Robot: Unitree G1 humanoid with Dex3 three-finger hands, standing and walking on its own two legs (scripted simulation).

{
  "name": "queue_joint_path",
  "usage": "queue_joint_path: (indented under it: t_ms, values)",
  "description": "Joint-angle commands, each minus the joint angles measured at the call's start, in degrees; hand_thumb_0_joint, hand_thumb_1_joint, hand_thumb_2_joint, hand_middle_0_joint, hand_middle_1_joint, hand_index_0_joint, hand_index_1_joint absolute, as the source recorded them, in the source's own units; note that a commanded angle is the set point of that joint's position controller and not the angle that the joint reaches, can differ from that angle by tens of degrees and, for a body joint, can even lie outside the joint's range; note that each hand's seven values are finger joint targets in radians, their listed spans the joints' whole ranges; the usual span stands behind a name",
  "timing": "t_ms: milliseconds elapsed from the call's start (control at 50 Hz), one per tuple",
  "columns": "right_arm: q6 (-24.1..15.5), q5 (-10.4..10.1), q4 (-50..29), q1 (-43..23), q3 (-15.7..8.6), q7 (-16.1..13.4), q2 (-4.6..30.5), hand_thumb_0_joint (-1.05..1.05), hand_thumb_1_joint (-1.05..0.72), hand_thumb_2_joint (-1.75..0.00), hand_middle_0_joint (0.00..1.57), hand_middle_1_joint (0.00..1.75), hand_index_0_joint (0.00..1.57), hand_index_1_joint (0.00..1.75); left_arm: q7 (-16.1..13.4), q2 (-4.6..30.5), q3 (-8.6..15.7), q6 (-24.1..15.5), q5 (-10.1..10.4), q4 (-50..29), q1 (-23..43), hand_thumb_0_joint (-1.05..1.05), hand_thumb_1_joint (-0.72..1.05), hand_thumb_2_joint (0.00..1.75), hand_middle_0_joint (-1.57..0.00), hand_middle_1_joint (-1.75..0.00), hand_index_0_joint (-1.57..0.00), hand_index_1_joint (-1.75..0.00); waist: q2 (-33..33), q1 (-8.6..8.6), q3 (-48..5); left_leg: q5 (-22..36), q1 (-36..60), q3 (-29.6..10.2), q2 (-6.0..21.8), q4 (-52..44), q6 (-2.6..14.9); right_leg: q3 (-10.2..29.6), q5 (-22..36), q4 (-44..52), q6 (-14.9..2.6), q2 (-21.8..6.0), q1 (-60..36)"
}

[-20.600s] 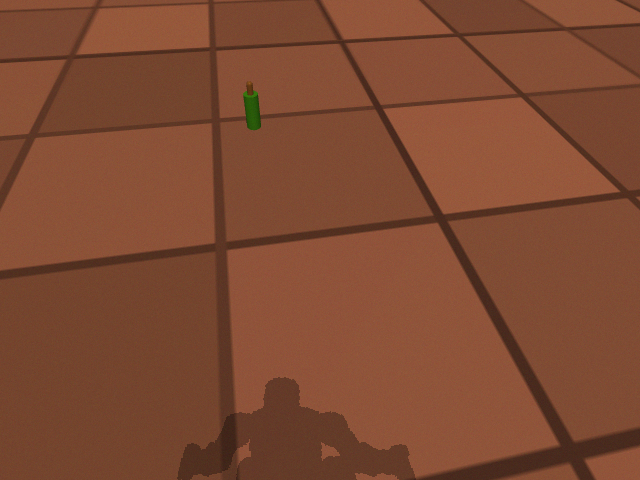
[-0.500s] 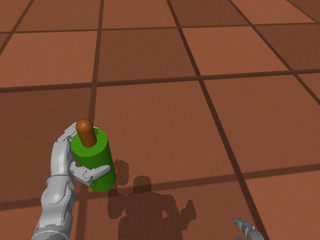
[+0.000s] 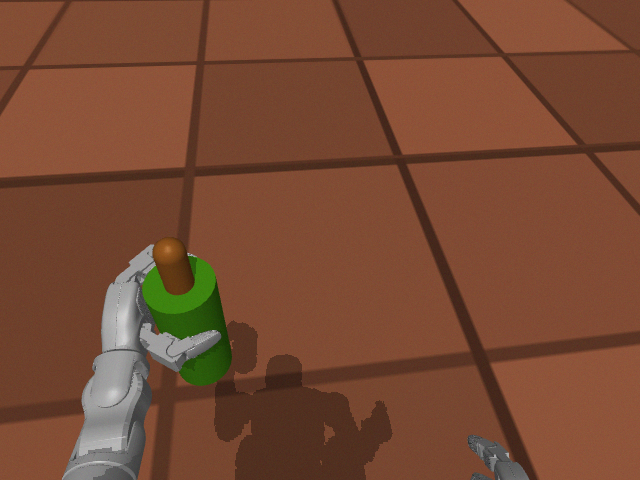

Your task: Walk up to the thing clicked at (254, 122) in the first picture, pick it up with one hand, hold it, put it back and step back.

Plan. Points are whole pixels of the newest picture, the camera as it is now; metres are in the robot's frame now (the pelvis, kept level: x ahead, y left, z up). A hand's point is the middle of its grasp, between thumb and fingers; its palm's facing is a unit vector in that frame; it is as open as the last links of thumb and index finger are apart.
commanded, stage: crouch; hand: left
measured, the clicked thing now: (189, 313) +0.32 +0.16 +0.03
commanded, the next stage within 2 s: lower in 1.94 s
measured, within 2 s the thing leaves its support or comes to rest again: neither
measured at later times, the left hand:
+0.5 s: hand (189, 329) +0.34 +0.18 -0.04, palm faces +0.15 -0.99 -0.01, open 11.2 cm
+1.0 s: hand (210, 370) +0.37 +0.20 -0.29, palm faces +0.19 -0.98 -0.03, open 11.2 cm
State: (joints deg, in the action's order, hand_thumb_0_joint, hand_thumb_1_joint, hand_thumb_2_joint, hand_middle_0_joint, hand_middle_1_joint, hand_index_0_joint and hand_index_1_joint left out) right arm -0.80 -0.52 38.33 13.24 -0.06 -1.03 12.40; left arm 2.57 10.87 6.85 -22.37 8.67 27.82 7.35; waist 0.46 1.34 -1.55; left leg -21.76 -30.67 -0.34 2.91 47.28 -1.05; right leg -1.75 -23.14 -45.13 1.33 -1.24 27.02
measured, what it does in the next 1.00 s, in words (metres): lowers itself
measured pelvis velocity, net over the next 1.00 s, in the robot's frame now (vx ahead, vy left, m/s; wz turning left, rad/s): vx -0.06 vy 0.00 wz -0.07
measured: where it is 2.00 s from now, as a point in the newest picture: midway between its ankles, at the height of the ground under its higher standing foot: outside the picture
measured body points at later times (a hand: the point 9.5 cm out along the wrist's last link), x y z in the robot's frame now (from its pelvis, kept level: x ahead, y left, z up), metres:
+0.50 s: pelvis -0.02 +0.00 -0.04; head +0.07 +0.02 +0.40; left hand +0.32 +0.23 -0.03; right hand +0.11 -0.25 -0.15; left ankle +0.02 +0.13 -0.70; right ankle +0.00 -0.14 -0.70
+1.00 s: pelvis -0.06 +0.00 -0.25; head +0.12 +0.02 +0.16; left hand +0.36 +0.25 -0.28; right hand +0.05 -0.26 -0.38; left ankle +0.02 +0.13 -0.70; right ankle +0.00 -0.14 -0.70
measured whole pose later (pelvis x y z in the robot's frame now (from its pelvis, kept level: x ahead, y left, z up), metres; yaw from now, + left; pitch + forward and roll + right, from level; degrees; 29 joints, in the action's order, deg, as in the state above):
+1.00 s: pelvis -0.06 +0.00 -0.25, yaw -4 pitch +33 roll -4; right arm -0.7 5.6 41.7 5.9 0.4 4.8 13.4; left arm 4.7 18.4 23.3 -44.5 5.9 58.7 32.1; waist -0.2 5.3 -10.8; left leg -37.5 -105.3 -5.1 4.0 109.5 -1.9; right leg -2.4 -40.1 -108.1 0.7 0.2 101.1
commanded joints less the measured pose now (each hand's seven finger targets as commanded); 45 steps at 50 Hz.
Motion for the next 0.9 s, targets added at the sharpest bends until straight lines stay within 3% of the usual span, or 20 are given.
queue_joint_path:
  t_ms: [0,140,180,260,280,320,360,380,400,420,440,480,500,520,600,620,660,760,800,880]
  values:
    - [-2.1,0.0,-7.2,-2.2,-2.9,-0.5,7.8,0.0,-0.91,-0.91,0.2,0.3,0.2,0.3,-0.8,8.4,4.7,-6.2,1.8,-17.2,22.7,0.0,-0.04,1.21,-1.24,-1.4,-1.25,-1.41,2.2,0.01,-15.8,11.2,9.7,0.2,-1.8,-7.4,0.68,-0.8,13.9,5.6,-1.64,1.8,-3.4]
    - [-2.1,0.2,-6.9,-1.8,-3.1,-0.3,8.0,0.0,-0.91,-0.91,0.2,0.3,0.2,0.3,-0.4,5.8,2.9,-5.7,1.6,-12.5,18.1,0.0,-0.05,1.22,-1.22,-1.37,-1.23,-1.38,1.7,0.53,-16.2,13.5,9.9,0.4,-1.8,-6.4,0.92,-0.7,16.0,5.3,-1.58,1.8,-2.9]
    - [-2.2,0.4,-6.7,-1.5,-3.1,0.1,7.7,0.0,-0.91,-0.91,0.2,0.3,0.2,0.3,-0.8,4.7,3.1,-6.0,1.6,-10.2,17.7,0.0,-0.07,1.21,-1.21,-1.37,-1.23,-1.38,0.3,0.41,-15.1,13.5,8.1,0.1,-1.6,-5.7,0.96,-1.1,15.7,4.5,-1.64,1.9,-1.9]
    - [-2.0,0.7,-6.0,-1.4,-3.5,0.6,7.8,0.0,-0.9,-0.91,0.2,0.3,0.2,0.3,-1.4,7.0,5.6,-8.7,1.2,-10.9,22.4,0.0,-0.05,1.22,-1.22,-1.39,-1.24,-1.39,0.6,0.62,-14.5,10.9,5.2,0.1,-1.9,-3.9,1.17,-0.6,14.0,2.8,-1.6,1.5,1.5]
    - [-2.0,1.1,-5.6,-1.3,-3.5,0.9,7.6,0.0,-0.91,-0.91,0.2,0.3,0.2,0.3,-1.4,5.1,4.4,-9.1,0.9,-5.9,20.1,0.0,-0.07,1.22,-1.21,-1.39,-1.24,-1.39,-0.4,1.1,-13.6,10.6,3.8,0.1,-1.8,-2.8,1.33,-0.6,13.8,2.1,-1.46,1.4,2.9]
    - [-2.1,1.5,-5.0,-0.6,-3.9,1.2,7.9,0.0,-0.9,-0.91,0.2,0.3,0.2,0.3,-1.8,7.0,6.7,-11.2,0.6,-6.5,23.4,0.0,-0.08,1.22,-1.21,-1.4,-1.24,-1.39,0.0,1.02,-16.4,10.7,2.0,0.0,-1.8,-0.3,1.52,-0.2,14.1,0.1,-1.48,1.3,5.1]
    - [-2.1,2.0,-4.8,-0.4,-4.1,1.7,8.2,0.0,-0.9,-0.91,0.2,0.3,0.2,0.3,-1.3,4.7,5.1,-13.0,0.1,-0.6,22.8,0.0,-0.09,1.22,-1.19,-1.39,-1.21,-1.39,-0.8,1.91,-16.7,10.6,-0.5,-0.6,-1.6,2.5,1.57,-0.4,13.1,-2.9,-1.73,1.5,9.2]
    - [-2.1,2.2,-4.4,-0.4,-4.5,1.9,8.6,0.0,-0.9,-0.91,0.2,0.3,0.2,0.3,-1.6,8.3,7.9,-14.7,-0.3,-2.9,25.9,0.0,-0.09,1.21,-1.19,-1.38,-1.21,-1.38,2.1,0.96,-17.5,9.5,-1.8,-0.6,-1.7,3.8,1.18,-0.2,11.7,-4.8,-2.11,1.5,11.3]
    - [-2.0,2.5,-4.1,-0.2,-4.5,2.1,8.3,0.0,-0.9,-0.91,0.2,0.3,0.2,0.3,-1.5,8.7,7.9,-16.0,-0.8,-1.7,27.0,0.0,-0.1,1.22,-1.2,-1.39,-1.22,-1.39,2.8,1.46,-19.1,8.6,-2.7,-0.9,-1.6,5.7,1.08,-0.4,10.3,-6.5,-2.32,1.5,14.2]
    - [-1.9,2.7,-4.1,0.3,-4.5,2.3,8.4,0.0,-0.9,-0.9,0.2,0.3,0.2,0.3,-1.1,6.6,6.6,-16.9,-0.8,1.6,26.3,0.0,-0.09,1.22,-1.21,-1.39,-1.23,-1.39,1.5,2.15,-19.5,7.6,-4.3,-1.1,-1.5,7.5,1.06,-0.6,9.1,-8.2,-2.38,1.8,16.9]
    - [-2.1,2.9,-4.0,0.0,-4.5,2.5,8.7,0.0,-0.9,-0.9,0.2,0.3,0.2,0.3,-0.8,6.7,7.3,-18.2,-0.4,3.0,26.6,0.0,-0.09,1.21,-1.21,-1.4,-1.24,-1.4,1.5,2.33,-19.7,5.8,-7.1,-1.6,-1.6,9.4,0.92,-0.9,7.4,-10.7,-2.52,2.0,19.8]
    - [-2.5,3.1,-4.2,-0.5,-4.4,2.8,8.9,0.0,-0.9,-0.9,0.2,0.3,0.2,0.3,-0.5,8.3,9.1,-20.8,-0.1,5.6,29.6,0.0,-0.1,1.21,-1.22,-1.4,-1.25,-1.4,3.2,2.53,-22.6,2.1,-12.8,-2.0,-1.8,14.2,0.93,-0.8,4.0,-15.2,-2.66,2.0,25.5]
    - [-2.5,3.2,-4.3,-0.5,-4.4,3.1,9.2,0.0,-0.89,-0.9,0.2,0.3,0.2,0.3,-0.4,7.3,8.0,-21.9,-0.2,7.7,29.1,0.0,-0.1,1.22,-1.23,-1.42,-1.26,-1.41,2.7,2.68,-24.1,1.0,-14.6,-2.4,-1.8,16.0,0.88,-1.1,2.6,-17.4,-2.84,2.1,28.1]
    - [-2.7,3.5,-4.4,-0.7,-4.4,3.2,9.5,0.0,-0.89,-0.9,0.2,0.3,0.2,0.3,-0.3,9.5,9.2,-23.8,-0.1,4.3,31.9,0.0,-0.1,1.23,-1.22,-1.41,-1.25,-1.4,5.1,1.94,-28.4,1.5,-15.6,-2.4,-1.9,18.6,0.86,-0.8,2.6,-19.7,-2.96,1.9,30.1]
    - [-2.6,3.9,-4.3,-1.0,-4.2,3.6,10.6,0.0,-0.89,-0.9,0.2,0.3,0.2,0.3,-0.1,10.7,10.4,-26.5,0.0,9.0,33.9,0.0,-0.1,1.22,-1.22,-1.39,-1.24,-1.39,5.9,2.25,-34.4,2.5,-22.7,-3.0,-1.9,26.8,0.98,-1.0,2.4,-28.1,-3.28,2.4,38.4]
    - [-2.6,4.2,-3.9,-0.8,-4.1,3.7,10.9,0.0,-0.89,-0.9,0.2,0.3,0.2,0.3,-0.2,12.9,12.5,-27.1,0.0,9.6,34.5,0.0,-0.09,1.25,-1.21,-1.4,-1.23,-1.4,5.8,1.73,-36.8,3.7,-24.7,-2.8,-1.8,29.3,1.23,-0.5,3.3,-29.8,-3.12,2.3,39.2]
    - [-2.4,4.4,-4.1,-1.2,-4.0,3.9,11.0,0.0,-0.9,-0.91,0.2,0.3,0.2,0.3,0.1,12.7,11.9,-27.4,0.2,10.1,35.3,0.0,-0.05,1.26,-1.22,-1.4,-1.23,-1.41,5.1,2.34,-39.5,4.3,-29.3,-2.5,-1.7,33.4,1.57,0.9,4.6,-32.0,-2.7,2.2,39.8]
    - [-1.3,5.1,-2.5,-0.8,-4.3,4.4,12.0,0.0,-0.91,-0.91,0.2,0.3,0.2,0.3,0.4,17.3,16.9,-28.1,-0.2,11.0,39.3,0.0,0.0,1.29,-1.22,-1.42,-1.24,-1.43,6.3,2.25,-44.1,3.5,-36.0,-2.9,-1.5,40.8,1.68,0.7,3.2,-39.9,-2.88,2.6,47.7]
    - [-1.2,5.4,-1.9,-0.7,-4.1,4.7,11.8,0.0,-0.91,-0.91,0.2,0.3,0.2,0.3,1.1,15.7,15.5,-27.9,-0.4,13.6,39.5,0.0,0.01,1.3,-1.25,-1.43,-1.27,-1.44,5.8,3.19,-43.7,2.3,-39.1,-3.2,-1.4,43.5,1.73,0.3,2.3,-42.4,-2.89,2.8,50.8]
    - [-1.0,5.9,-0.6,-0.4,-3.9,4.9,12.3,0.0,-0.91,-0.91,0.2,0.3,0.2,0.3,2.1,17.9,17.7,-28.2,-0.7,16.3,42.5,0.0,0.01,1.29,-1.25,-1.42,-1.26,-1.43,6.9,3.66,-46.2,0.6,-42.7,-3.6,-1.1,48.5,1.56,-0.5,0.1,-48.0,-3.18,3.0,56.6]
